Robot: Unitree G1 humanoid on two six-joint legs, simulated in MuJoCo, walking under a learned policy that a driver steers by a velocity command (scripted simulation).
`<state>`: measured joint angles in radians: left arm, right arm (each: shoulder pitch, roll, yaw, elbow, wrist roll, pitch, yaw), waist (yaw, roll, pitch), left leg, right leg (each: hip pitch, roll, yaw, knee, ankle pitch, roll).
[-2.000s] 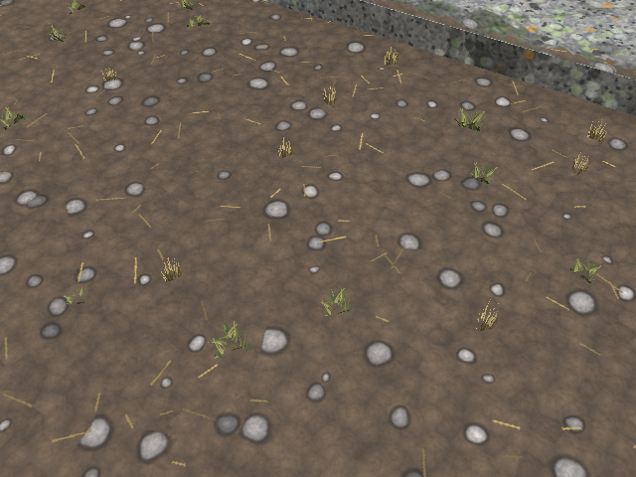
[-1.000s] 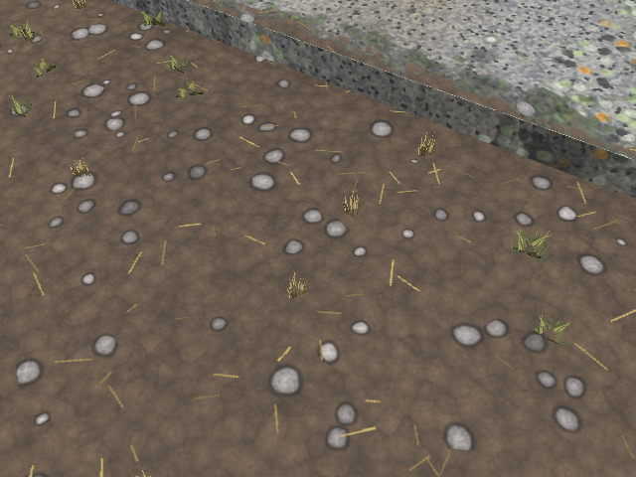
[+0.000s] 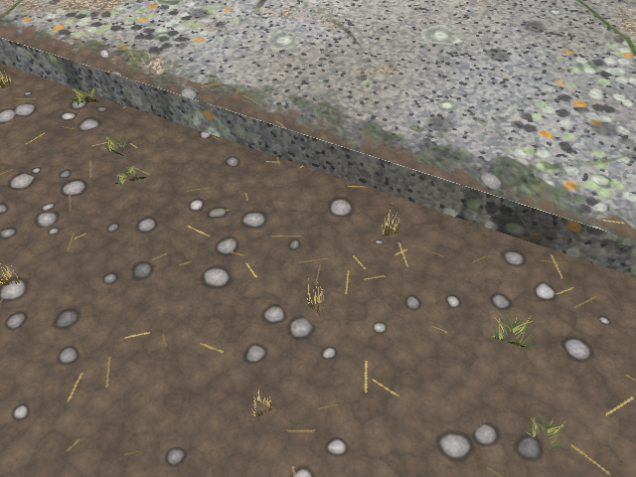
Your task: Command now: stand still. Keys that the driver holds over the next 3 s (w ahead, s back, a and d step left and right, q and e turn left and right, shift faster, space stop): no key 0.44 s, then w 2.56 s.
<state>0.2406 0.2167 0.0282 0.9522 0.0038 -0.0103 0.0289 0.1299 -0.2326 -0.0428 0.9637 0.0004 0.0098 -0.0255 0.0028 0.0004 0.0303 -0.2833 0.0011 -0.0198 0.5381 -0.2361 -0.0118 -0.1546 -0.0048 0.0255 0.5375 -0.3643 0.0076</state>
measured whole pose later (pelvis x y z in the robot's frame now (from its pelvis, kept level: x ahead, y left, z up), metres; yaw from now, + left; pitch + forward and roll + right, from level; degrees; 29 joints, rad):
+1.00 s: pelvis +0.15 +0.03 +0.01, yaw +0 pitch +1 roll +0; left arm 0.07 0.26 0.06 0.91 -0.03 -0.08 -0.01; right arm 0.46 -0.18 -0.01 1.11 0.00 -0.08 -0.01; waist -0.08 -0.03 0.00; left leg 0.07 -0.04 0.04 0.18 -0.27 0.04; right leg -0.65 -0.10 -0.01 0.75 -0.04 -0.01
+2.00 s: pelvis +0.73 +0.05 +0.02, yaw +0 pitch +1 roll +1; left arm 0.15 0.28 0.06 0.92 -0.01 -0.08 0.01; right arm 0.31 -0.23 -0.05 0.99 -0.01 -0.10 0.02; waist -0.04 -0.04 0.01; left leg -0.14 -0.07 0.07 0.26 -0.15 0.08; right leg -0.65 -0.13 0.04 0.97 -0.17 -0.02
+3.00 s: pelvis +1.27 +0.04 +0.01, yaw +0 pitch +2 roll +0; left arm 0.21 0.23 0.04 0.93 -0.05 -0.07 -0.01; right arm 0.36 -0.20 -0.03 1.03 -0.03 -0.04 0.03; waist -0.04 -0.04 -0.02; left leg -0.26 -0.04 0.05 0.45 -0.22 0.07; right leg -0.84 -0.06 -0.02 1.85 -0.46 -0.04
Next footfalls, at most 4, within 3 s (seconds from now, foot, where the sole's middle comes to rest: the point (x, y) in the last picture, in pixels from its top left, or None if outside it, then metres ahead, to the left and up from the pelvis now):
1.16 right None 0.45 -0.11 -0.77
1.72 left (279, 368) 0.76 0.13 -0.77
2.28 right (373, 266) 1.07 -0.11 -0.77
2.82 left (289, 198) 1.33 0.12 -0.77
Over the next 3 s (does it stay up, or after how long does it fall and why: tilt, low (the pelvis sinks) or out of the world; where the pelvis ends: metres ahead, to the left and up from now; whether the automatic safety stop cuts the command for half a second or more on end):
stays up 1.27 0.04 0.01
